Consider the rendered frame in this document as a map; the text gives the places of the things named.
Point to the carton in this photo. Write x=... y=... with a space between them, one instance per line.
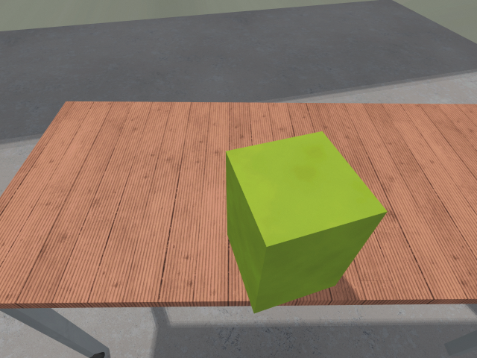
x=297 y=216

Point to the table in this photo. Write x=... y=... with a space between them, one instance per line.
x=124 y=204

